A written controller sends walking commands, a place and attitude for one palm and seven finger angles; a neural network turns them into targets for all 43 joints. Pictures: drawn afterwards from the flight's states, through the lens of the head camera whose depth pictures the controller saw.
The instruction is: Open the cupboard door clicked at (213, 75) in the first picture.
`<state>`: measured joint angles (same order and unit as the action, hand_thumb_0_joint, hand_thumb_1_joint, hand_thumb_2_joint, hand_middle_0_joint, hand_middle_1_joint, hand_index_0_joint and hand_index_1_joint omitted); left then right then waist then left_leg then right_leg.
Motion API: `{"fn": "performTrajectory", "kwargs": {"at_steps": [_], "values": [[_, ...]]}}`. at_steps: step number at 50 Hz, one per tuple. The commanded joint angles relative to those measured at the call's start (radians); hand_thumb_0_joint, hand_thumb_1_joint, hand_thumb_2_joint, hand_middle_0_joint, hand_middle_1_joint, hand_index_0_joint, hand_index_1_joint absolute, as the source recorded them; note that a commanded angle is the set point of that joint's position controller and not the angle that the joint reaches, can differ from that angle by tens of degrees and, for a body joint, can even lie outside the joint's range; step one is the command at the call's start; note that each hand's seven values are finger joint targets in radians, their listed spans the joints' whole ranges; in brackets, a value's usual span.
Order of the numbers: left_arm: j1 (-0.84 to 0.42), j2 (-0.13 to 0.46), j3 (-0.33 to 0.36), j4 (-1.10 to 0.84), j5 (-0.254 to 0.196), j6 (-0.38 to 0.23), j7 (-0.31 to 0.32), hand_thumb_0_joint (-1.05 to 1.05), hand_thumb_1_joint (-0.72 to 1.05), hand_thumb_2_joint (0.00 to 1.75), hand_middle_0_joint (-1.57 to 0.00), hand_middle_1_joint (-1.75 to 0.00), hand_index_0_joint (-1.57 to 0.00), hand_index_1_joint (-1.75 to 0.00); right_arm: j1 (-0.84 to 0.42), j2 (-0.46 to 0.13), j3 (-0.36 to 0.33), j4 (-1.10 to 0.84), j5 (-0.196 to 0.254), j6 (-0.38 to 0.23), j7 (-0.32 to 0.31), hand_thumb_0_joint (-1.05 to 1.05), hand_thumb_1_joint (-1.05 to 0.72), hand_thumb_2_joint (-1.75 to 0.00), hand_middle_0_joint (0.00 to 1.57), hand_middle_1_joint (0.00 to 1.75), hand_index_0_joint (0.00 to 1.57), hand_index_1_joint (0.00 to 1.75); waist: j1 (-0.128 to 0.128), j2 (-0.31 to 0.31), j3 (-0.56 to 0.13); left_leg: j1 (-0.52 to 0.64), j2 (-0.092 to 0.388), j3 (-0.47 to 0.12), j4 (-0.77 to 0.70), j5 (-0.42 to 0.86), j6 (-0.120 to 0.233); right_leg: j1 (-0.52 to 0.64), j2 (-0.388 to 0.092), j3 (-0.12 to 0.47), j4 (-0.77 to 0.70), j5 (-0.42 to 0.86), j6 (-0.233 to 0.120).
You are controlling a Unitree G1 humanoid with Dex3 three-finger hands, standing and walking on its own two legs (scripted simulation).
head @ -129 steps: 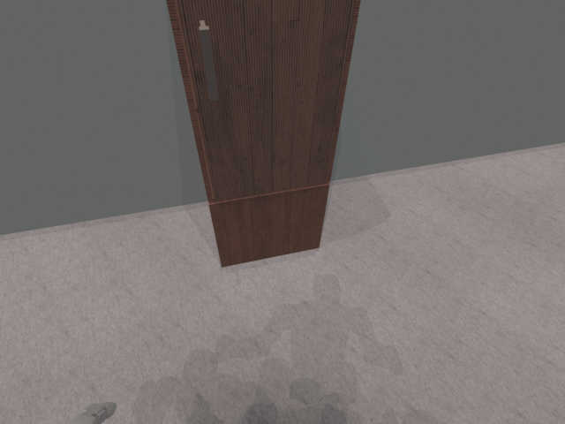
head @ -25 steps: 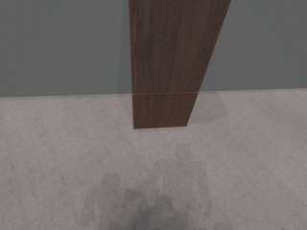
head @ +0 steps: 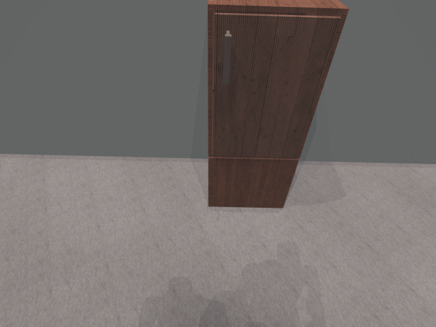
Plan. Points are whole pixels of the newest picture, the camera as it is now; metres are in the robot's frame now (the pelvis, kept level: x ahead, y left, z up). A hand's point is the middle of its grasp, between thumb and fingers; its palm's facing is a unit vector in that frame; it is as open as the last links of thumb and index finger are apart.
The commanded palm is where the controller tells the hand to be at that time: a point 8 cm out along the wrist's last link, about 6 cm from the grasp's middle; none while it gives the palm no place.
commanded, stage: take the last steps up to it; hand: left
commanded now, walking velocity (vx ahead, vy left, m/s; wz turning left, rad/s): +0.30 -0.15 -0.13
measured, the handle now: (226, 58) +0.89 +0.03 +0.12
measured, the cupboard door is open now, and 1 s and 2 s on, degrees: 0 0 0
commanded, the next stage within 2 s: come to a stop and stand still in 0.92 s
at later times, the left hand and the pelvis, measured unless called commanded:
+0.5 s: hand (143, 322) +0.18 +0.18 -0.19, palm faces -0.09 -0.98 -0.15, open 7.4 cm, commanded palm none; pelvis +0.12 -0.01 +0.00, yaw -6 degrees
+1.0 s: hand (208, 269) +0.31 +0.05 -0.19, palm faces -0.01 -0.99 -0.16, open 7.3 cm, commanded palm none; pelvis +0.28 -0.12 -0.01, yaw -4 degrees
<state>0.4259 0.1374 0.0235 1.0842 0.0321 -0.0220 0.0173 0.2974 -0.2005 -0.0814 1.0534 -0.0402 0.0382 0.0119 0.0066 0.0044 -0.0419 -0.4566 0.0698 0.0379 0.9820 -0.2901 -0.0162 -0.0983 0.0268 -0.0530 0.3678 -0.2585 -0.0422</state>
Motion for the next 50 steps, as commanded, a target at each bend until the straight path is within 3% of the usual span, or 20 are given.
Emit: {"fn": "performTrajectory", "kwargs": {"at_steps": [1,2,5,6,7,8,9,12,15,21,26,28,30,31,32,33,35,37,41,50], "values": [[0.087,0.144,0.031,-0.009,0.006,-0.023,0.004,0.0,0.9,0.9,-0.2,-0.3,-0.2,-0.3,-0.139,-0.019,0.006,-0.095,0.008,-0.048,-0.004,0.0,-0.9,-0.9,0.2,0.3,0.2,0.3,0.04,-0.128,0.189,-0.064,0.02,0.046,-0.179,-0.103,0.001,-0.077,-0.258,0.296,-0.221,-0.196,-0.158],[0.094,0.146,0.034,-0.003,0.006,-0.02,0.003,0.0,0.9,0.9,-0.2,-0.3,-0.2,-0.3,-0.14,-0.01,0.01,-0.094,0.009,-0.056,-0.007,0.0,-0.9,-0.9,0.2,0.3,0.2,0.3,0.043,-0.124,0.173,-0.022,0.014,0.05,-0.233,-0.126,0.008,-0.078,-0.259,0.301,-0.198,-0.146,-0.165],[0.054,0.135,0.037,0.011,-0.007,-0.013,-0.003,0.0,0.9,0.9,-0.2,-0.3,-0.2,-0.3,0.02,-0.003,0.019,-0.025,0.015,-0.082,-0.028,0.0,-0.9,-0.9,0.2,0.3,0.2,0.3,-0.029,-0.091,0.088,0.299,-0.024,0.102,-0.522,0.022,0.013,-0.166,-0.175,0.204,-0.033,-0.031,-0.111],[0.059,0.095,0.034,0.014,-0.011,-0.013,-0.009,0.0,0.9,0.9,-0.2,-0.3,-0.2,-0.3,0.125,-0.056,0.009,0.016,0.018,-0.093,-0.04,0.0,-0.9,-0.9,0.2,0.3,0.2,0.3,-0.067,0.042,0.039,0.508,0.051,0.008,-0.607,0.021,0.032,-0.281,-0.119,0.152,0.155,-0.008,-0.071],[0.067,0.047,0.027,-0.005,-0.016,-0.01,-0.024,0.0,0.9,0.9,-0.2,-0.3,-0.2,-0.3,0.247,-0.17,-0.019,0.048,0.01,-0.1,-0.052,0.0,-0.9,-0.9,0.2,0.3,0.2,0.3,-0.104,0.311,-0.018,0.656,0.328,-0.355,-0.71,-0.103,0.101,-0.502,-0.023,0.03,0.43,-0.165,-0.008],[0.0,0.083,0.031,-0.04,0.001,-0.004,-0.025,0.0,0.9,0.9,-0.2,-0.3,-0.2,-0.3,0.284,-0.213,-0.025,0.05,0.011,-0.092,-0.062,0.0,-0.9,-0.9,0.2,0.3,0.2,0.3,-0.117,0.274,0.032,0.614,0.455,-0.488,-0.792,-0.137,0.162,-0.604,-0.025,0.026,0.618,-0.277,0.007],[-0.056,0.107,0.04,-0.046,0.013,0.007,-0.027,0.0,0.9,0.9,-0.2,-0.3,-0.2,-0.3,0.253,-0.176,-0.014,0.054,0.01,-0.089,-0.068,0.0,-0.9,-0.9,0.2,0.3,0.2,0.3,-0.109,0.159,0.1,0.531,0.435,-0.418,-0.805,-0.105,0.164,-0.62,-0.066,0.077,0.713,-0.219,0.01],[-0.045,0.069,0.051,-0.013,0.014,0.019,-0.048,0.0,0.9,0.9,-0.2,-0.3,-0.2,-0.3,0.148,-0.064,0.021,0.04,0.014,-0.108,-0.072,0.0,-0.9,-0.9,0.2,0.3,0.2,0.3,-0.038,0.115,0.202,0.349,0.326,-0.181,-0.802,0.125,0.109,-0.574,-0.116,0.075,0.793,-0.044,0.034],[-0.013,0.029,0.047,0.003,0.01,0.034,-0.053,0.0,0.9,0.9,-0.2,-0.3,-0.2,-0.3,0.163,-0.043,0.03,0.049,0.017,-0.121,-0.073,0.0,-0.9,-0.9,0.2,0.3,0.2,0.3,-0.011,0.125,0.176,0.363,0.25,-0.01,-0.763,0.317,0.092,-0.585,-0.106,0.043,0.827,0.05,0.053],[-0.185,0.036,0.043,-0.069,0.002,0.039,-0.064,0.0,0.9,0.9,-0.2,-0.3,-0.2,-0.3,0.238,-0.028,0.036,0.077,0.015,-0.122,-0.067,0.0,-0.9,-0.9,0.2,0.3,0.2,0.3,-0.024,0.158,0.253,0.373,0.235,0.038,-0.791,0.35,0.118,-0.675,-0.138,-0.008,0.681,0.153,0.065],[-0.327,0.05,0.036,-0.115,-0.011,0.025,-0.064,0.0,0.9,0.9,-0.2,-0.3,-0.2,-0.3,0.249,-0.064,0.017,0.09,0.003,-0.111,-0.06,0.0,-0.9,-0.9,0.2,0.3,0.2,0.3,-0.056,0.177,0.255,0.383,0.255,0.061,-0.765,0.418,0.122,-0.502,-0.122,-0.06,0.358,0.105,0.031],[-0.293,0.072,0.044,-0.104,-0.011,0.016,-0.06,0.0,0.9,0.9,-0.2,-0.3,-0.2,-0.3,0.233,-0.089,0.007,0.092,0.004,-0.107,-0.059,0.0,-0.9,-0.9,0.2,0.3,0.2,0.3,-0.031,0.158,0.214,0.394,0.272,0.079,-0.693,0.55,0.118,-0.385,-0.091,-0.077,0.301,0.066,0.006],[-0.102,0.117,0.063,-0.045,-0.008,-0.007,-0.053,0.0,0.9,0.9,-0.2,-0.3,-0.2,-0.3,0.198,-0.109,-0.003,0.088,0.011,-0.103,-0.055,0.0,-0.9,-0.9,0.2,0.3,0.2,0.3,0.059,0.103,0.07,0.376,0.24,0.112,-0.444,0.642,0.082,-0.098,-0.047,-0.102,0.19,0.088,-0.018],[0.043,0.183,0.081,-0.001,-0.002,-0.02,-0.044,0.0,0.9,0.9,-0.2,-0.3,-0.2,-0.3,0.209,-0.094,-0.002,0.088,0.019,-0.101,-0.045,0.0,-0.9,-0.9,0.2,0.3,0.2,0.3,0.122,-0.018,-0.037,0.239,0.176,0.143,-0.213,0.487,0.049,0.154,-0.082,-0.046,0.15,0.108,-0.037],[0.139,0.298,0.11,0.021,0.002,-0.029,-0.028,0.0,0.9,0.9,-0.2,-0.3,-0.2,-0.3,0.279,-0.004,0.015,0.073,0.033,-0.098,-0.036,0.0,-0.9,-0.9,0.2,0.3,0.2,0.3,0.135,-0.325,-0.188,-0.027,0.017,0.162,0.154,-0.214,0.012,0.388,-0.383,0.352,0.063,0.091,-0.123],[0.146,0.327,0.105,0.025,-0.021,-0.026,-0.02,0.0,0.9,0.9,-0.2,-0.3,-0.2,-0.3,0.214,-0.002,0.028,0.029,0.039,-0.088,-0.036,0.0,-0.9,-0.9,0.2,0.3,0.2,0.3,0.126,-0.309,-0.217,-0.073,-0.019,0.007,0.343,-0.33,0.043,0.317,-0.437,0.502,-0.059,0.084,-0.146],[-0.059,0.239,0.082,-0.025,-0.02,-0.021,-0.014,0.0,0.9,0.9,-0.2,-0.3,-0.2,-0.3,0.156,0.015,0.014,0.026,0.033,-0.081,-0.027,0.0,-0.9,-0.9,0.2,0.3,0.2,0.3,0.058,-0.191,-0.054,-0.114,0.057,-0.031,0.433,-0.159,0.054,0.063,-0.391,0.388,-0.131,-0.158,-0.134],[-0.191,0.153,0.053,-0.06,-0.018,-0.027,-0.003,0.0,0.9,0.9,-0.2,-0.3,-0.2,-0.3,0.14,0.015,0.014,0.036,0.016,-0.063,-0.027,0.0,-0.9,-0.9,0.2,0.3,0.2,0.3,-0.012,-0.063,0.05,-0.049,0.102,-0.03,0.361,-0.061,0.042,-0.147,-0.339,0.213,-0.151,-0.11,-0.103],[-0.183,0.087,0.033,-0.047,-0.005,-0.044,0.008,0.0,0.9,0.9,-0.2,-0.3,-0.2,-0.3,0.171,0.046,0.017,0.033,0.006,-0.035,-0.025,0.0,-0.9,-0.9,0.2,0.3,0.2,0.3,-0.066,-0.053,0.09,0.018,0.092,-0.008,0.201,-0.031,0.023,-0.28,-0.289,0.093,-0.2,0.031,-0.123],[-0.06,0.119,0.03,-0.002,-0.005,-0.042,0.002,0.0,0.9,0.9,-0.2,-0.3,-0.2,-0.3,-0.044,0.029,0.033,-0.053,0.012,-0.054,-0.017,0.0,-0.9,-0.9,0.2,0.3,0.2,0.3,-0.003,-0.019,0.094,0.022,0.05,0.046,-0.223,-0.087,0.018,-0.085,-0.302,0.147,-0.168,0.149,-0.185]]}}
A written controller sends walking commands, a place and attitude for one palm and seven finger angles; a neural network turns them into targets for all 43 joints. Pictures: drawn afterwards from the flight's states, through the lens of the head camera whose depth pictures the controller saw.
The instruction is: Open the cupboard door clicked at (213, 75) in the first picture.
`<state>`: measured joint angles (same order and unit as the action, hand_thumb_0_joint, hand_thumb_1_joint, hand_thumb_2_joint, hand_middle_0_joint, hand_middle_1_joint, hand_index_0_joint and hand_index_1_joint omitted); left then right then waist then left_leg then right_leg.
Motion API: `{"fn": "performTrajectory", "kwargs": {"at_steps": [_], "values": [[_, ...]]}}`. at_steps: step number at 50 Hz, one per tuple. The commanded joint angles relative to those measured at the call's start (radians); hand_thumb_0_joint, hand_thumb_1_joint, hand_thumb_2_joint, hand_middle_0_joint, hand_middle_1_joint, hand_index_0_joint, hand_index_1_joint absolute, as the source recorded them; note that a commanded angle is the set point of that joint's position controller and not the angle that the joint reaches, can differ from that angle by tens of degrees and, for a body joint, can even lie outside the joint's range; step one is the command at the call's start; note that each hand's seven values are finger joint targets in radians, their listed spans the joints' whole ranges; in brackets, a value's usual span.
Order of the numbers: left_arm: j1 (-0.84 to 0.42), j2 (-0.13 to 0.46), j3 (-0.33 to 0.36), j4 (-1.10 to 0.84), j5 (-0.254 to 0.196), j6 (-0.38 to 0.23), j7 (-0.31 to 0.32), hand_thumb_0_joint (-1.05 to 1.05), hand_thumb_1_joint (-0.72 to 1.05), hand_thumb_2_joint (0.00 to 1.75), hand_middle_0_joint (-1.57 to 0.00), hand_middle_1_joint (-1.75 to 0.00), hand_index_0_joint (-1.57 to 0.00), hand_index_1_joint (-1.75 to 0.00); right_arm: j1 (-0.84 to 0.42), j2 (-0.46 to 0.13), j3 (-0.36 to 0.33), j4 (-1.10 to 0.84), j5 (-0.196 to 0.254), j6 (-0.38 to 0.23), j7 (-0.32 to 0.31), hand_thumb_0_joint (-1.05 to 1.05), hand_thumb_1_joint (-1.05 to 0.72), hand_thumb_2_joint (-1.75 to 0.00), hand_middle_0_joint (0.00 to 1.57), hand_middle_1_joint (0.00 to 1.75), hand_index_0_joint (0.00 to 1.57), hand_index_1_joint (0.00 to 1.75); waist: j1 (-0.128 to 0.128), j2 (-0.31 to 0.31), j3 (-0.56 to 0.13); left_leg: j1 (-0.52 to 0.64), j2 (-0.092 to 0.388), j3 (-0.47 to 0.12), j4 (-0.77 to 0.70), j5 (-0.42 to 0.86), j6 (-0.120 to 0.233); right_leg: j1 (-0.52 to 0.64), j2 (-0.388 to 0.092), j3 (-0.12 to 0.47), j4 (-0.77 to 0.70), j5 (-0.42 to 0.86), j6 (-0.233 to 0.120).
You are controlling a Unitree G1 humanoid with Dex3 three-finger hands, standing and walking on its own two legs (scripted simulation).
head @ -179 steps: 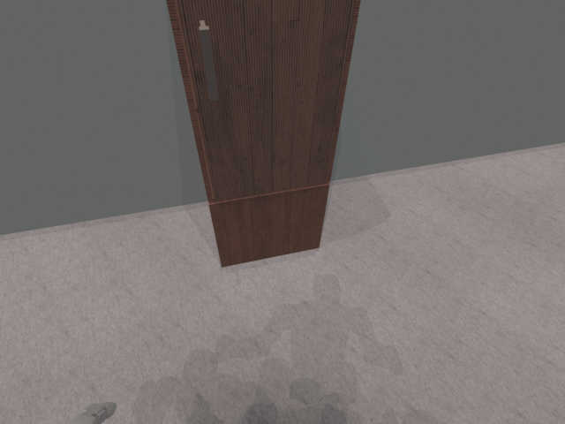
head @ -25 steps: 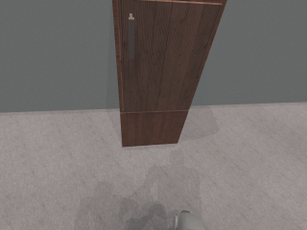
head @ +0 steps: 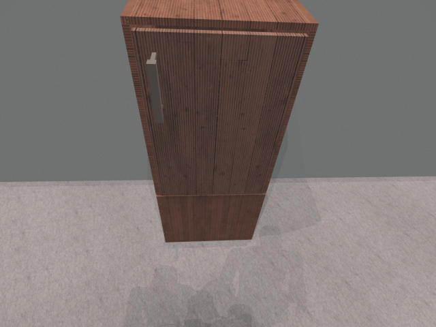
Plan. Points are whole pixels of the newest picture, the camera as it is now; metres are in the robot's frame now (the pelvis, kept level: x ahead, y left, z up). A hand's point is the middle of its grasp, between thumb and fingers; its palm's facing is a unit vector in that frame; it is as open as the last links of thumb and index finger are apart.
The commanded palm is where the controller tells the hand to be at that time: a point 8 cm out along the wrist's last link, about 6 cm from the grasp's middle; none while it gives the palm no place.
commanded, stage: come to a stop and stand still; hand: left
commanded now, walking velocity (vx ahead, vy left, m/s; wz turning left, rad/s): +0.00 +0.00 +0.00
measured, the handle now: (156, 89) +0.60 +0.19 +0.13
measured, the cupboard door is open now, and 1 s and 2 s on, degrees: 0 0 0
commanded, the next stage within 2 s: look again from close up in 1.64 s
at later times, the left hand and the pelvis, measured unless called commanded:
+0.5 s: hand out of the picture +0.04 +0.18 -0.17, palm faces +0.02 -0.97 -0.25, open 7.4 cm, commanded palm none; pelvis +0.02 -0.01 +0.00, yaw -2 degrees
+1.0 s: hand out of the picture +0.00 +0.15 -0.18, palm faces -0.04 -0.99 -0.12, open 7.3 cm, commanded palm none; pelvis +0.03 +0.01 +0.00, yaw -3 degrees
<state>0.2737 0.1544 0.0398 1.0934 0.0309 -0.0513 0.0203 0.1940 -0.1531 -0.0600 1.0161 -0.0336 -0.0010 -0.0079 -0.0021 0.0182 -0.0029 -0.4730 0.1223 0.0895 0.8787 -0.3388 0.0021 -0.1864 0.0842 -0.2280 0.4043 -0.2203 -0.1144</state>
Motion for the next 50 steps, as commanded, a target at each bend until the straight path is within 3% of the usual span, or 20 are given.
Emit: {"fn": "performTrajectory", "kwargs": {"at_steps": [1,3,4,6,7,8,11,13,20,22,24,28,36,42,43,44,45,47,48,50], "values": [[0.102,0.103,0.014,-0.006,-0.003,-0.012,-0.001,0.0,0.9,0.9,-0.2,-0.3,-0.2,-0.3,0.068,-0.017,0.013,-0.011,0.006,-0.021,0.001,0.0,-0.9,-0.9,0.2,0.3,0.2,0.3,-0.001,-0.009,0.043,0.071,-0.01,0.001,-0.168,-0.025,0.001,0.02,-0.364,0.322,-0.176,0.163,-0.112],[0.1,0.075,0.005,0.006,-0.016,-0.006,0.002,0.0,0.9,0.9,-0.2,-0.3,-0.2,-0.3,0.083,-0.003,0.031,0.021,0.011,-0.029,-0.015,0.0,-0.9,-0.9,0.2,0.3,0.2,0.3,-0.01,0.029,0.03,0.202,-0.029,-0.006,-0.333,0.098,-0.007,0.021,-0.311,0.269,-0.079,0.371,-0.061],[0.1,0.06,-0.003,0.012,-0.022,-0.004,0.005,0.0,0.9,0.9,-0.2,-0.3,-0.2,-0.3,0.125,-0.012,0.034,0.041,0.015,-0.036,-0.022,0.0,-0.9,-0.9,0.2,0.3,0.2,0.3,-0.024,0.06,-0.008,0.308,-0.014,-0.032,-0.436,0.314,0.001,0.017,-0.262,0.22,0.003,0.46,-0.007],[0.155,0.006,-0.019,0.016,-0.027,0.006,0.015,0.0,0.9,0.9,-0.2,-0.3,-0.2,-0.3,0.131,-0.077,0.033,0.047,0.023,-0.043,-0.042,0.0,-0.9,-0.9,0.2,0.3,0.2,0.3,0.007,0.139,-0.05,0.448,0.151,-0.153,-0.41,0.892,0.086,-0.042,-0.188,0.168,0.037,0.255,0.1],[0.164,0.003,-0.024,0.026,-0.023,0.015,0.023,0.0,0.9,0.9,-0.2,-0.3,-0.2,-0.3,0.098,-0.083,0.035,0.053,0.026,-0.032,-0.049,0.0,-0.9,-0.9,0.2,0.3,0.2,0.3,0.016,0.126,-0.013,0.424,0.154,-0.128,-0.404,0.904,0.099,-0.028,-0.183,0.169,-0.002,0.173,0.121],[0.164,0.022,-0.022,0.035,-0.023,0.025,0.024,0.0,0.9,0.9,-0.2,-0.3,-0.2,-0.3,0.059,-0.075,0.041,0.05,0.031,-0.027,-0.054,0.0,-0.9,-0.9,0.2,0.3,0.2,0.3,0.019,0.155,0.0,0.402,0.126,-0.117,-0.424,0.855,0.092,-0.003,-0.195,0.174,-0.022,0.193,0.126],[0.148,0.055,-0.011,0.018,-0.018,0.039,0.026,0.0,0.9,0.9,-0.2,-0.3,-0.2,-0.3,0.052,-0.075,0.027,0.036,0.033,-0.014,-0.056,0.0,-0.9,-0.9,0.2,0.3,0.2,0.3,0.007,0.063,0.047,0.393,0.092,-0.103,-0.444,0.811,0.064,-0.015,-0.21,0.189,0.004,0.301,0.107],[0.155,0.058,-0.001,0.0,-0.014,0.047,0.029,0.0,0.9,0.9,-0.2,-0.3,-0.2,-0.3,0.066,-0.095,0.015,0.032,0.029,-0.004,-0.06,0.0,-0.9,-0.9,0.2,0.3,0.2,0.3,0.0,0.013,-0.005,0.43,0.098,-0.101,-0.419,0.818,0.072,-0.023,-0.213,0.192,0.038,0.347,0.101],[0.13,0.05,0.018,-0.079,-0.001,0.069,0.024,0.0,0.9,0.9,-0.2,-0.3,-0.2,-0.3,0.038,-0.126,-0.011,0.005,0.018,0.012,-0.056,0.0,-0.9,-0.9,0.2,0.3,0.2,0.3,0.009,-0.013,-0.081,0.341,0.135,-0.135,-0.445,0.553,0.115,-0.032,-0.187,0.201,0.124,0.164,0.092],[0.133,0.059,0.017,-0.08,0.0,0.065,0.024,0.0,0.9,0.9,-0.2,-0.3,-0.2,-0.3,0.011,-0.089,0.0,0.005,0.017,0.01,-0.044,0.0,-0.9,-0.9,0.2,0.3,0.2,0.3,0.024,-0.05,-0.064,0.253,0.065,-0.09,-0.436,0.319,0.074,0.017,-0.224,0.251,0.033,0.188,0.078],[0.091,0.086,0.009,-0.072,-0.006,0.053,0.026,0.0,0.9,0.9,-0.2,-0.3,-0.2,-0.3,0.025,-0.037,0.016,0.019,0.019,0.019,-0.031,0.0,-0.9,-0.9,0.2,0.3,0.2,0.3,0.007,-0.151,-0.031,0.23,-0.036,-0.01,-0.382,0.089,0.019,-0.003,-0.326,0.345,-0.083,0.171,0.046],[0.043,0.092,-0.006,-0.048,-0.016,0.04,0.025,0.0,0.9,0.9,-0.2,-0.3,-0.2,-0.3,0.068,-0.025,0.041,0.078,0.011,0.023,-0.016,0.0,-0.9,-0.9,0.2,0.3,0.2,0.3,0.003,-0.094,0.084,0.263,-0.03,-0.035,-0.399,0.081,0.009,-0.1,-0.316,0.36,-0.23,-0.175,0.056],[0.062,0.102,0.002,-0.017,-0.02,0.05,0.028,0.0,0.9,0.9,-0.2,-0.3,-0.2,-0.3,0.2,-0.018,0.049,0.14,0.011,0.03,-0.022,0.0,-0.9,-0.9,0.2,0.3,0.2,0.3,0.007,-0.044,0.216,0.211,-0.021,-0.031,-0.375,0.063,0.007,-0.129,-0.323,0.361,-0.31,-0.335,0.066],[0.099,0.048,-0.01,0.012,-0.029,0.041,0.027,0.0,0.9,0.9,-0.2,-0.3,-0.2,-0.3,0.257,0.017,0.062,0.165,0.014,0.012,-0.033,0.0,-0.9,-0.9,0.2,0.3,0.2,0.3,0.004,0.018,0.177,0.241,-0.012,-0.062,-0.459,0.144,0.013,-0.079,-0.263,0.294,-0.234,-0.177,0.065],[0.165,0.054,-0.031,0.026,-0.009,0.001,0.069,0.0,0.9,0.9,-0.2,-0.3,-0.2,-0.3,0.18,-0.033,0.055,0.102,0.016,-0.018,-0.026,0.0,-0.9,-0.9,0.2,0.3,0.2,0.3,0.004,-0.01,0.262,0.151,-0.063,0.012,-0.243,0.036,-0.031,-0.117,-0.275,0.363,-0.194,0.646,0.207],[0.119,0.109,-0.012,-0.018,-0.01,-0.01,0.059,0.0,0.9,0.9,-0.2,-0.3,-0.2,-0.3,0.302,0.004,0.047,0.089,0.022,-0.001,-0.029,0.0,-0.9,-0.9,0.2,0.3,0.2,0.3,-0.073,0.009,0.147,0.134,-0.066,-0.025,-0.182,-0.079,-0.003,0.006,-0.326,0.31,-0.15,0.749,0.212],[0.093,0.108,-0.005,-0.032,-0.017,-0.008,0.05,0.0,0.9,0.9,-0.2,-0.3,-0.2,-0.3,0.327,0.009,0.043,0.101,0.025,0.0,-0.031,0.0,-0.9,-0.9,0.2,0.3,0.2,0.3,-0.069,0.046,0.089,0.154,-0.063,-0.021,-0.173,-0.083,0.006,0.028,-0.313,0.269,-0.127,0.719,0.176],[0.103,0.094,-0.012,-0.037,-0.019,-0.02,0.045,0.0,0.9,0.9,-0.2,-0.3,-0.2,-0.3,0.307,0.031,0.065,0.069,0.025,-0.015,-0.018,0.0,-0.9,-0.9,0.2,0.3,0.2,0.3,-0.044,0.047,-0.103,0.199,-0.059,-0.05,-0.252,0.024,0.016,0.154,-0.314,0.258,-0.026,0.554,-0.011],[0.102,0.078,-0.015,-0.035,-0.019,-0.021,0.043,0.0,0.9,0.9,-0.2,-0.3,-0.2,-0.3,0.298,0.034,0.067,0.061,0.022,-0.021,-0.019,0.0,-0.9,-0.9,0.2,0.3,0.2,0.3,-0.042,0.015,-0.116,0.225,-0.065,-0.05,-0.306,0.059,0.015,0.149,-0.305,0.262,-0.015,0.47,-0.034],[0.104,0.047,-0.022,-0.026,-0.021,-0.012,0.039,0.0,0.9,0.9,-0.2,-0.3,-0.2,-0.3,0.306,0.012,0.07,0.061,0.019,-0.03,-0.023,0.0,-0.9,-0.9,0.2,0.3,0.2,0.3,-0.033,0.0,-0.076,0.26,-0.044,-0.089,-0.397,0.151,0.024,0.082,-0.26,0.255,0.011,0.273,-0.011]]}}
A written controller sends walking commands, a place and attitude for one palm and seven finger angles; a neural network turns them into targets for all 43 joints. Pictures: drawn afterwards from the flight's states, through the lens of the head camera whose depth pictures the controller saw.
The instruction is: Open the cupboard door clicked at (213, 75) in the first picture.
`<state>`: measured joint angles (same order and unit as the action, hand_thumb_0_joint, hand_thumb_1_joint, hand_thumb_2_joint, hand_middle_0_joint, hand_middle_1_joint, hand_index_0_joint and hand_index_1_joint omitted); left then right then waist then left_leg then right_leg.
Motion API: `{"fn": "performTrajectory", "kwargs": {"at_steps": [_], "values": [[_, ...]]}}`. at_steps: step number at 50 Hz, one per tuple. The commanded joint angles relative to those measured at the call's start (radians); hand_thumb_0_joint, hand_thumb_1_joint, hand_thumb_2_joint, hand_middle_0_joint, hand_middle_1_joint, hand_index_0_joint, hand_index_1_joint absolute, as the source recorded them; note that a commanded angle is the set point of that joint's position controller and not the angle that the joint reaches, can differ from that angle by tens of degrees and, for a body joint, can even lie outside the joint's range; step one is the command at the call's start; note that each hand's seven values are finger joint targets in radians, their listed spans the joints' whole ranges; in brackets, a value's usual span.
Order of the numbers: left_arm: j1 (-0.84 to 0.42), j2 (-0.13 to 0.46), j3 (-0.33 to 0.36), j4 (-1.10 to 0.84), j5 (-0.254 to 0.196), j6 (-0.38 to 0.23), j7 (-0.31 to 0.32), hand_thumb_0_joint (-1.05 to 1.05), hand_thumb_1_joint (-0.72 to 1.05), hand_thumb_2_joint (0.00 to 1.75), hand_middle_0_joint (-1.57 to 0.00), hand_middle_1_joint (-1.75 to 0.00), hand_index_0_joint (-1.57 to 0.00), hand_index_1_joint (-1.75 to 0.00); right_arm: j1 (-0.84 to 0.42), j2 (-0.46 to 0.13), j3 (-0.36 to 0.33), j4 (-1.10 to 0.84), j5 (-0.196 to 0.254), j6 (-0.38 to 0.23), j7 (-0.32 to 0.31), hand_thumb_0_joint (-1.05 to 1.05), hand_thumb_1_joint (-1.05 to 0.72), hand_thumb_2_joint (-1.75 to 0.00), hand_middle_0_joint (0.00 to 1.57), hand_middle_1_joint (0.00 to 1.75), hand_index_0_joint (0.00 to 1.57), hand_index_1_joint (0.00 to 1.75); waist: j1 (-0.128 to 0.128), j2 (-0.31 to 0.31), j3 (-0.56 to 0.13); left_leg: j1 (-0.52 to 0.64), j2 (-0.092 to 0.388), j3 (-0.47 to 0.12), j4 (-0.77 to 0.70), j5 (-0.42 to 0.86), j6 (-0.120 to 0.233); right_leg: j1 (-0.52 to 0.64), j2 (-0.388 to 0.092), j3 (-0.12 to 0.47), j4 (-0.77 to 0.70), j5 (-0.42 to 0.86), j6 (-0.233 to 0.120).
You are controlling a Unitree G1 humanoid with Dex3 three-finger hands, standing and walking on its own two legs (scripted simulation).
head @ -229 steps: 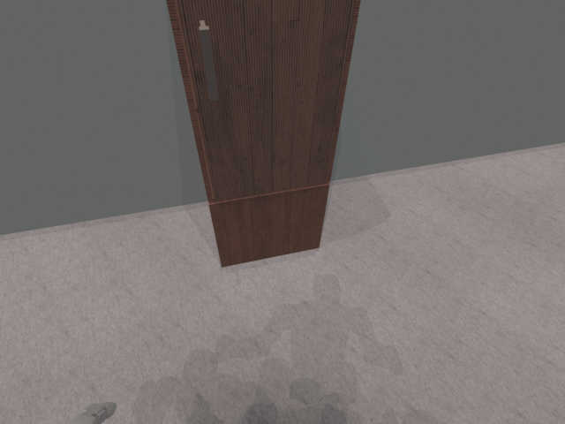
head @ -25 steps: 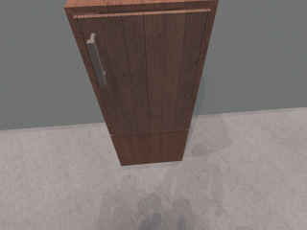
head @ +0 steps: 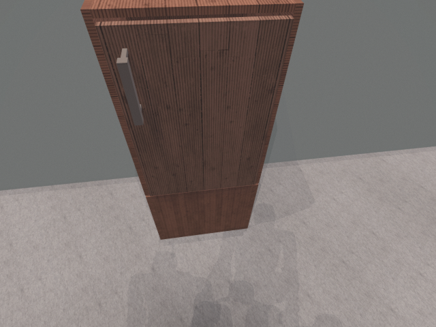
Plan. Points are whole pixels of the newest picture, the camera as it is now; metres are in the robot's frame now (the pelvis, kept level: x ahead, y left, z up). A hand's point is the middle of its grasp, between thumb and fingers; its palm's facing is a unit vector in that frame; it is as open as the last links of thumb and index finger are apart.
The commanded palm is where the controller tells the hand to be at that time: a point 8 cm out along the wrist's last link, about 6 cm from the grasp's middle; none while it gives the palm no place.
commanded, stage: come to a stop and stand still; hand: left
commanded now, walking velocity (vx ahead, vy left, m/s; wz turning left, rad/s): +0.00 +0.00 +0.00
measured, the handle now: (132, 89) +0.56 +0.21 +0.13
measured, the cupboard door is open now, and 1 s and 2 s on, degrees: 0 0 0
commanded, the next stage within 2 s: look again from close up in 0.64 s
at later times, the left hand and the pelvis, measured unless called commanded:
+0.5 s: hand out of the picture -0.01 +0.23 -0.18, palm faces +0.02 -0.99 -0.17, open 7.4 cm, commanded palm none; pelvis +0.01 +0.07 +0.00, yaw -1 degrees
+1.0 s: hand out of the picture -0.01 +0.21 -0.18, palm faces -0.01 -0.99 -0.15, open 7.4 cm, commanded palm none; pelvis +0.01 +0.06 +0.01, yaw -2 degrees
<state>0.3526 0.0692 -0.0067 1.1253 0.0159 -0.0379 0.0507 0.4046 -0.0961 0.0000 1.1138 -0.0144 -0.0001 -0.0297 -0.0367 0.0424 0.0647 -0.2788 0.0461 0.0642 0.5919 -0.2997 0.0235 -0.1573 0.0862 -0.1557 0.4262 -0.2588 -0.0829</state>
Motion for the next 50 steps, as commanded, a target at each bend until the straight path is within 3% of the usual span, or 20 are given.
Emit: {"fn": "performTrajectory", "kwargs": {"at_steps": [1,2,3,5,10,15,22,26,28,31,35,41,45,50], "values": [[0.022,0.108,0.023,-0.059,-0.005,-0.017,0.007,0.0,0.9,0.9,-0.2,-0.3,-0.2,-0.3,0.089,-0.056,0.008,-0.038,-0.002,-0.035,-0.003,0.0,-0.9,-0.9,0.2,0.3,0.2,0.3,0.013,0.001,-0.06,0.036,0.061,-0.097,-0.135,0.163,0.015,-0.002,-0.227,0.161,-0.002,0.22,-0.021],[0.03,0.097,0.015,-0.053,-0.007,-0.005,0.004,0.0,0.9,0.9,-0.2,-0.3,-0.2,-0.3,0.067,-0.064,0.013,-0.039,-0.004,-0.036,-0.006,0.0,-0.9,-0.9,0.2,0.3,0.2,0.3,0.028,0.063,-0.012,-0.011,0.073,-0.136,-0.171,0.165,0.032,-0.016,-0.198,0.158,0.004,0.115,-0.007],[0.041,0.094,0.012,-0.048,-0.006,0.002,0.002,0.0,0.9,0.9,-0.2,-0.3,-0.2,-0.3,0.052,-0.066,0.016,-0.041,-0.004,-0.035,-0.008,0.0,-0.9,-0.9,0.2,0.3,0.2,0.3,0.038,0.066,0.033,-0.058,0.079,-0.162,-0.206,0.15,0.048,-0.013,-0.182,0.145,0.003,0.057,0.004],[0.059,0.086,0.008,-0.042,-0.004,0.011,-0.001,0.0,0.9,0.9,-0.2,-0.3,-0.2,-0.3,0.036,-0.082,0.013,-0.055,-0.003,-0.029,-0.008,0.0,-0.9,-0.9,0.2,0.3,0.2,0.3,0.046,-0.003,0.095,-0.113,0.076,-0.185,-0.254,0.022,0.059,-0.036,-0.168,0.144,-0.006,-0.03,0.01],[0.053,0.088,0.007,-0.05,-0.001,0.021,-0.005,0.0,0.9,0.9,-0.2,-0.3,-0.2,-0.3,0.026,-0.106,0.005,-0.057,-0.006,-0.03,-0.008,0.0,-0.9,-0.9,0.2,0.3,0.2,0.3,0.045,-0.033,0.062,-0.07,0.09,-0.238,-0.337,-0.068,0.069,-0.051,-0.166,0.124,0.03,-0.031,0.027],[0.053,0.094,0.007,-0.054,0.003,0.03,-0.004,0.0,0.9,0.9,-0.2,-0.3,-0.2,-0.3,0.022,-0.125,0.003,-0.044,-0.004,-0.032,-0.015,0.0,-0.9,-0.9,0.2,0.3,0.2,0.3,0.044,-0.029,0.055,0.009,0.11,-0.266,-0.379,0.009,0.044,-0.106,-0.166,0.126,0.058,-0.031,0.041],[0.056,0.11,0.011,-0.042,-0.004,0.035,0.003,0.0,0.9,0.9,-0.2,-0.3,-0.2,-0.3,0.007,-0.134,0.005,-0.03,-0.001,-0.038,-0.026,0.0,-0.9,-0.9,0.2,0.3,0.2,0.3,0.043,-0.009,-0.052,0.187,0.116,-0.221,-0.301,0.443,0.017,-0.114,-0.165,0.139,0.078,-0.042,0.051],[0.054,0.112,0.008,-0.03,-0.003,0.04,0.004,0.0,0.9,0.9,-0.2,-0.3,-0.2,-0.3,-0.009,-0.137,0.004,-0.019,0.0,-0.031,-0.026,0.0,-0.9,-0.9,0.2,0.3,0.2,0.3,0.042,-0.021,-0.003,0.14,0.108,-0.211,-0.32,0.356,-0.037,-0.097,-0.172,0.152,0.049,-0.012,0.049],[0.06,0.11,0.008,-0.024,-0.004,0.041,0.004,0.0,0.9,0.9,-0.2,-0.3,-0.2,-0.3,-0.014,-0.14,0.003,-0.015,0.0,-0.031,-0.025,0.0,-0.9,-0.9,0.2,0.3,0.2,0.3,0.038,-0.011,-0.001,0.147,0.102,-0.206,-0.325,0.347,-0.042,-0.097,-0.172,0.155,0.052,-0.003,0.049],[0.056,0.114,0.006,-0.023,-0.002,0.041,0.004,0.0,0.9,0.9,-0.2,-0.3,-0.2,-0.3,-0.013,-0.138,0.004,-0.007,0.001,-0.03,-0.025,0.0,-0.9,-0.9,0.2,0.3,0.2,0.3,0.038,-0.014,0.002,0.153,0.102,-0.193,-0.322,0.353,-0.016,-0.097,-0.174,0.154,0.046,0.006,0.053],[0.057,0.11,0.006,-0.019,-0.002,0.046,0.004,0.0,0.9,0.9,-0.2,-0.3,-0.2,-0.3,-0.017,-0.141,0.0,0.0,0.001,-0.029,-0.025,0.0,-0.9,-0.9,0.2,0.3,0.2,0.3,0.037,-0.019,0.016,0.139,0.107,-0.209,-0.352,0.256,-0.044,-0.105,-0.173,0.159,0.052,-0.008,0.055],[0.055,0.114,0.004,-0.021,0.0,0.038,0.003,0.0,0.9,0.9,-0.2,-0.3,-0.2,-0.3,-0.025,-0.128,0.002,0.007,0.003,-0.033,-0.021,0.0,-0.9,-0.9,0.2,0.3,0.2,0.3,0.041,-0.046,-0.003,0.133,0.099,-0.185,-0.326,0.256,0.002,-0.075,-0.187,0.17,0.015,0.037,0.052],[0.049,0.112,0.003,-0.021,-0.001,0.037,0.001,0.0,0.9,0.9,-0.2,-0.3,-0.2,-0.3,-0.025,-0.127,0.0,0.01,0.002,-0.034,-0.018,0.0,-0.9,-0.9,0.2,0.3,0.2,0.3,0.036,-0.041,0.008,0.111,0.093,-0.181,-0.342,0.157,0.008,-0.076,-0.19,0.174,0.003,0.034,0.052],[0.047,0.112,0.002,-0.022,-0.001,0.034,-0.001,0.0,0.9,0.9,-0.2,-0.3,-0.2,-0.3,-0.025,-0.121,0.001,0.014,0.002,-0.036,-0.015,0.0,-0.9,-0.9,0.2,0.3,0.2,0.3,0.037,-0.033,0.016,0.097,0.089,-0.176,-0.347,0.123,0.016,-0.073,-0.191,0.177,-0.007,0.039,0.05]]}}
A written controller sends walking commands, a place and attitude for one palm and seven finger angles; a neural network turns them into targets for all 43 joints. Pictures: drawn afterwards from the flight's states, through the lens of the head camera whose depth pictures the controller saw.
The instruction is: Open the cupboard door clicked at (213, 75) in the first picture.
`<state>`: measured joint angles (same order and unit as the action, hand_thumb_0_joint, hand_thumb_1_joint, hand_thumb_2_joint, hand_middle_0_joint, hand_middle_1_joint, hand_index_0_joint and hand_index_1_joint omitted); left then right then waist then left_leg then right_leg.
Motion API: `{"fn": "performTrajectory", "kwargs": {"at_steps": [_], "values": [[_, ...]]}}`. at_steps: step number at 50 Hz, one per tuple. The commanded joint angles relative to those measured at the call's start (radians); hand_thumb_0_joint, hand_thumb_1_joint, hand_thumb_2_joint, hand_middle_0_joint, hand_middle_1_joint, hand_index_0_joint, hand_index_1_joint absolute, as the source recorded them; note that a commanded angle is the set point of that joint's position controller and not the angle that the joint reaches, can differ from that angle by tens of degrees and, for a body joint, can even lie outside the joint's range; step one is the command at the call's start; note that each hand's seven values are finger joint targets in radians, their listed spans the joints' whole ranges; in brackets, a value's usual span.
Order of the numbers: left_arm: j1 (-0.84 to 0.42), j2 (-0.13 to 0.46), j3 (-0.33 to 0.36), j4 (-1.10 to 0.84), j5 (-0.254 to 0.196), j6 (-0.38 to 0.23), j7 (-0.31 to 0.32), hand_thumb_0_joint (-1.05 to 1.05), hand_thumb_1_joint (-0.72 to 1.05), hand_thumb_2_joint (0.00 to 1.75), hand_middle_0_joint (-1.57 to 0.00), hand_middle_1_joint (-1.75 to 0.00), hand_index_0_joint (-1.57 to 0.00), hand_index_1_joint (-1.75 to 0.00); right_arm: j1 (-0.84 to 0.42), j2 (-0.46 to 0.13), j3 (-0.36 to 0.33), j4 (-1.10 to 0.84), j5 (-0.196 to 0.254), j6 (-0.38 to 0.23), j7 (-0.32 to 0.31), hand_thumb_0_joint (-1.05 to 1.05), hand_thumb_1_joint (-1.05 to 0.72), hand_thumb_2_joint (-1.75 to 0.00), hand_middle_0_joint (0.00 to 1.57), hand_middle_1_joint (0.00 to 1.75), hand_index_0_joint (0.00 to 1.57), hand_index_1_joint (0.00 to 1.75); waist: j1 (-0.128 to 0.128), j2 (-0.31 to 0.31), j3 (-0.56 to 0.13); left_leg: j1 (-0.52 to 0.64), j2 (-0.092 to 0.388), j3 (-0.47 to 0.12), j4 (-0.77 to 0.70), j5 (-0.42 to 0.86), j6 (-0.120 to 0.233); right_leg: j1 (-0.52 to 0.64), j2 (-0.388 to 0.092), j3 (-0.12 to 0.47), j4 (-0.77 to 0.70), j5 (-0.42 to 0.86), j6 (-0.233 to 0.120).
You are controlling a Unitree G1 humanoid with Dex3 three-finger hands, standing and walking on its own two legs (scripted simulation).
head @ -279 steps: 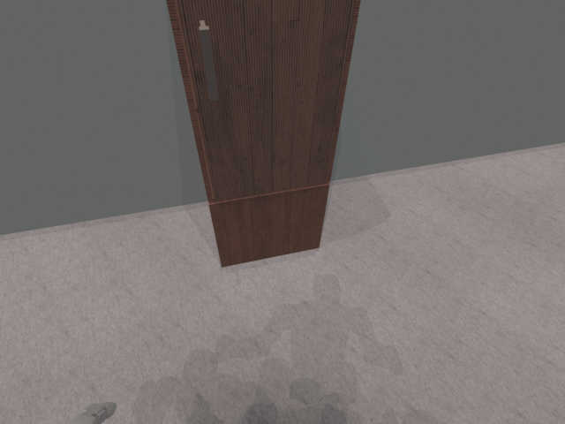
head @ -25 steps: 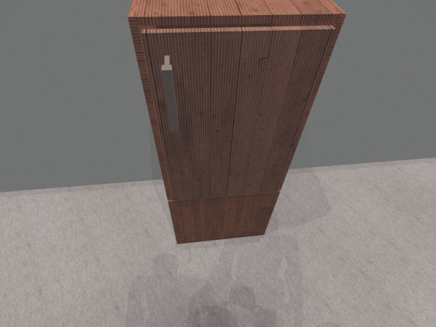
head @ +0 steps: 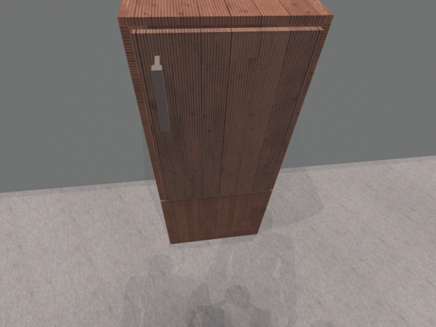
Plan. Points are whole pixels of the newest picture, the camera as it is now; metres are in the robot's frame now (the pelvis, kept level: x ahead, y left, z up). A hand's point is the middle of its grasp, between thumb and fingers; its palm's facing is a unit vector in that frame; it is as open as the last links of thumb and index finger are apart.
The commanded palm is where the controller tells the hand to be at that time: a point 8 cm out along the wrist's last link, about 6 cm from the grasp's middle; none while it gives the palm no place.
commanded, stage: look again from close up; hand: left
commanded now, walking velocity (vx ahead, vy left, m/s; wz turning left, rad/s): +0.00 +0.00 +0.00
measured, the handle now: (161, 95) +0.55 +0.16 +0.12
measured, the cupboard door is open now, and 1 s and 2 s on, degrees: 0 0 0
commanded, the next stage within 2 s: raise the hand with hooked fingers in 0.26 s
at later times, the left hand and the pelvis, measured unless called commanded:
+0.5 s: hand out of the picture +0.09 +0.18 -0.10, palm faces +0.25 -0.91 -0.32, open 7.3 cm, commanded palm +0.11 +0.19 -0.05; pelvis +0.00 -0.03 +0.00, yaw +3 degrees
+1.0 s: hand (120, 298) +0.16 +0.16 +0.03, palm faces +0.37 -0.92 -0.11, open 9.9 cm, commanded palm +0.15 +0.22 +0.02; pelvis +0.00 -0.10 -0.06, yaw +8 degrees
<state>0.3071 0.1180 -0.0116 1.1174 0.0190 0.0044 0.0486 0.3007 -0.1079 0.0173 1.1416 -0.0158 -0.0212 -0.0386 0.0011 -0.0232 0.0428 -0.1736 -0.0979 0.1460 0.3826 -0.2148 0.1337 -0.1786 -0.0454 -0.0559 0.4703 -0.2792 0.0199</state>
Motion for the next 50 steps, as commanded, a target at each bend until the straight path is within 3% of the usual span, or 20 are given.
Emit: {"fn": "performTrajectory", "kwargs": {"at_steps": [1,15,17,18,19,20,21,22,23,27,28,30,31,33,36,38,40,41,46,50], "values": [[0.092,0.066,0.007,-0.016,-0.002,-0.009,0.001,0.0,0.9,0.9,-0.2,-0.3,-0.2,-0.3,0.077,-0.106,-0.015,-0.013,0.005,-0.014,-0.006,0.0,-0.9,-0.9,0.2,0.3,0.2,0.3,0.002,0.026,0.047,-0.017,0.232,-0.25,-0.132,0.048,-0.088,-0.047,-0.063,0.076,-0.06,0.068,-0.052],[0.095,0.067,0.004,-0.016,-0.006,-0.021,-0.002,0.0,0.9,0.9,-0.2,-0.3,-0.2,-0.3,0.071,-0.098,-0.011,-0.007,0.004,-0.018,-0.001,0.0,-0.9,-0.9,0.2,0.3,0.2,0.3,-0.001,0.02,0.039,-0.016,0.215,-0.22,-0.104,0.065,-0.077,-0.032,-0.071,0.09,-0.091,0.09,-0.061],[0.096,0.071,0.005,-0.016,-0.005,-0.022,-0.001,0.0,0.9,0.9,-0.2,-0.3,-0.2,-0.3,0.07,-0.097,-0.01,-0.007,0.005,-0.019,-0.002,0.0,-0.9,-0.9,0.2,0.3,0.2,0.3,-0.001,0.017,0.028,-0.008,0.216,-0.215,-0.094,0.101,-0.076,-0.024,-0.073,0.087,-0.09,0.108,-0.061],[0.113,0.109,-0.002,0.005,0.009,-0.037,0.031,0.0,0.9,0.9,-0.2,-0.3,-0.2,-0.3,-0.001,-0.165,-0.013,-0.086,0.018,-0.014,0.009,0.0,-0.9,-0.9,0.2,0.3,0.2,0.3,0.01,0.0,0.069,-0.073,0.234,-0.217,0.048,0.289,-0.105,-0.067,-0.079,0.077,-0.082,0.167,-0.047],[-0.571,0.305,0.082,-1.605,-0.171,-0.223,0.056,0.0,0.88,0.89,-0.2,-0.32,-0.2,-0.32,0.049,-0.348,-0.06,-0.487,0.044,-0.155,-0.017,0.0,-0.9,-0.9,0.2,0.3,0.2,0.3,-0.127,0.296,-0.475,0.297,0.149,-0.258,0.017,0.34,-0.18,-0.093,0.034,0.007,0.037,0.193,-0.041],[-0.243,0.255,0.056,-1.42,-0.102,-0.159,0.109,0.0,0.85,0.88,-0.2,-0.33,-0.2,-0.33,-0.03,-0.24,-0.002,-0.416,0.054,-0.26,-0.03,0.0,-0.9,-0.9,0.2,0.3,0.2,0.3,-0.035,0.357,-0.462,0.304,0.228,-0.291,-0.081,0.379,-0.225,-0.148,0.03,0.029,0.169,-0.051,-0.059],[-0.194,0.212,0.049,-1.304,-0.109,-0.11,0.165,0.0,0.83,0.87,-0.21,-0.34,-0.21,-0.34,-0.02,-0.228,-0.029,-0.344,0.055,-0.286,-0.035,0.0,-0.9,-0.9,0.2,0.3,0.2,0.3,-0.046,0.314,-0.343,0.188,0.216,-0.287,-0.118,0.24,-0.254,-0.214,0.037,0.022,0.217,-0.13,-0.053],[0.123,-0.013,-0.069,-1.041,-0.119,0.003,0.176,0.0,0.81,0.86,-0.21,-0.36,-0.21,-0.36,0.008,-0.176,-0.035,-0.332,0.068,-0.274,-0.025,0.0,-0.9,-0.9,0.2,0.3,0.2,0.3,-0.039,0.199,-0.171,0.064,0.201,-0.3,-0.128,0.117,-0.227,-0.265,0.028,0.007,0.219,-0.128,-0.054],[0.057,-0.036,-0.121,-1.202,-0.151,0.017,0.161,0.0,0.78,0.85,-0.21,-0.37,-0.21,-0.37,0.02,-0.203,-0.041,-0.419,0.088,-0.282,-0.019,0.0,-0.9,-0.9,0.2,0.3,0.2,0.3,-0.047,0.144,-0.089,-0.002,0.193,-0.302,-0.094,0.035,-0.197,-0.272,0.026,-0.006,0.203,-0.099,-0.045],[0.01,0.052,-0.047,-1.266,-0.153,-0.154,0.106,0.0,0.69,0.81,-0.22,-0.43,-0.22,-0.43,-0.05,-0.289,-0.05,-0.533,0.051,-0.329,-0.024,0.0,-0.9,-0.9,0.2,0.3,0.2,0.3,-0.077,-0.136,-0.071,-0.156,0.117,-0.255,0.14,-0.131,-0.132,-0.29,0.037,0.005,0.039,-0.111,-0.05],[0.036,0.039,-0.004,-1.163,-0.16,-0.201,0.079,0.0,0.67,0.8,-0.22,-0.45,-0.22,-0.45,-0.071,-0.292,-0.06,-0.538,0.035,-0.321,-0.02,0.0,-0.9,-0.9,0.2,0.3,0.2,0.3,-0.064,-0.189,-0.029,-0.222,0.117,-0.261,0.18,-0.158,-0.141,-0.364,0.04,-0.008,0.075,-0.141,-0.048],[0.185,0.024,0.074,-0.968,-0.215,-0.34,-0.015,0.0,0.62,0.78,-0.22,-0.48,-0.22,-0.48,-0.124,-0.289,-0.075,-0.564,0.028,-0.303,-0.012,0.0,-0.9,-0.9,0.2,0.3,0.2,0.3,-0.015,-0.445,0.01,-0.423,0.096,-0.208,0.308,-0.171,-0.129,-0.452,0.043,0.014,0.111,-0.275,-0.04],[0.28,0.06,0.138,-0.927,-0.242,-0.404,-0.08,0.0,0.6,0.77,-0.22,-0.5,-0.22,-0.5,-0.128,-0.285,-0.084,-0.58,0.033,-0.295,0.005,0.0,-0.9,-0.9,0.2,0.3,0.2,0.3,0.036,-0.393,-0.009,-0.47,0.083,-0.186,0.345,-0.138,-0.137,-0.432,0.034,0.048,0.141,-0.233,-0.05],[0.345,0.13,0.242,-0.971,-0.307,-0.5,-0.205,0.0,0.55,0.75,-0.22,-0.53,-0.22,-0.53,-0.185,-0.294,-0.093,-0.663,0.024,-0.269,0.03,0.0,-0.9,-0.9,0.2,0.3,0.2,0.3,0.076,-0.211,-0.115,-0.512,0.049,-0.139,0.414,-0.109,-0.153,-0.336,0.012,0.091,0.219,-0.091,-0.055],[0.31,0.278,0.334,-1.109,-0.254,-0.427,-0.22,0.0,0.48,0.72,-0.23,-0.57,-0.23,-0.57,-0.218,-0.275,-0.088,-0.76,0.034,-0.2,0.039,0.0,-0.9,-0.9,0.2,0.3,0.2,0.3,0.128,0.14,-0.243,-0.484,0.03,-0.096,0.416,-0.021,-0.141,-0.234,0.009,0.127,0.279,0.072,-0.07],[0.188,0.293,0.332,-1.304,-0.26,-0.382,-0.193,0.0,0.43,0.7,-0.23,-0.6,-0.23,-0.6,-0.222,-0.252,-0.078,-0.817,0.036,-0.164,0.029,0.0,-0.9,-0.9,0.2,0.3,0.2,0.3,0.099,0.15,-0.328,-0.461,0.04,-0.102,0.431,0.016,-0.127,-0.193,0.007,0.172,0.277,0.159,-0.057],[0.093,0.283,0.356,-1.45,-0.273,-0.42,-0.142,0.0,0.39,0.68,-0.24,-0.63,-0.24,-0.63,-0.167,-0.22,-0.073,-0.808,0.03,-0.151,0.018,0.0,-0.9,-0.9,0.2,0.3,0.2,0.3,0.058,0.172,-0.395,-0.424,0.056,-0.126,0.469,0.065,-0.119,-0.165,-0.001,0.226,0.272,0.306,-0.024],[0.008,0.287,0.365,-1.528,-0.287,-0.467,-0.125,0.0,0.36,0.67,-0.24,-0.64,-0.24,-0.64,-0.128,-0.218,-0.073,-0.787,0.025,-0.151,0.014,0.0,-0.9,-0.9,0.2,0.3,0.2,0.3,0.022,0.12,-0.406,-0.433,0.066,-0.151,0.493,0.065,-0.114,-0.173,0.004,0.245,0.278,0.345,-0.005],[-0.133,0.225,0.229,-1.482,-0.314,-0.637,-0.234,0.0,0.25,0.62,-0.25,-0.72,-0.25,-0.72,-0.109,-0.249,-0.056,-0.692,0.034,-0.208,-0.004,0.0,-0.9,-0.9,0.2,0.3,0.2,0.3,-0.111,0.087,-0.275,-0.454,0.094,-0.189,0.573,0.019,-0.094,-0.336,0.004,0.247,0.251,0.288,0.031],[-0.112,0.301,0.274,-1.202,-0.359,-0.524,-0.412,0.0,0.15,0.58,-0.25,-0.78,-0.25,-0.78,-0.105,-0.295,-0.049,-0.657,0.067,-0.219,-0.04,0.0,-0.9,-0.9,0.2,0.3,0.2,0.3,-0.099,-0.056,-0.248,-0.525,0.093,-0.186,0.555,-0.074,-0.092,-0.293,-0.024,0.28,0.173,0.175,0.084]]}}
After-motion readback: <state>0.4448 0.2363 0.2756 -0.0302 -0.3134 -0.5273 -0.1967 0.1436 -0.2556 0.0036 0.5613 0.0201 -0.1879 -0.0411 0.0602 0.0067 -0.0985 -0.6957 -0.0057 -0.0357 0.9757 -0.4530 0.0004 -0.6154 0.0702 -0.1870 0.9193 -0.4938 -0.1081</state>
